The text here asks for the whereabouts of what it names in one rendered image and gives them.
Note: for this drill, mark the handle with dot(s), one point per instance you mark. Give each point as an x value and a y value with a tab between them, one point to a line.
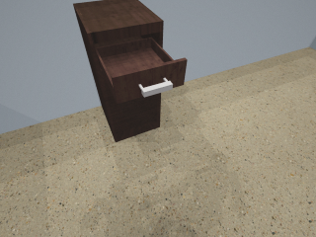
156	89

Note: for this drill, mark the drawer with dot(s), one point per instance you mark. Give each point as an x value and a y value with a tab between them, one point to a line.
128	64

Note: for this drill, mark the cabinet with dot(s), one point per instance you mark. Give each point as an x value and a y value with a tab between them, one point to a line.
107	22

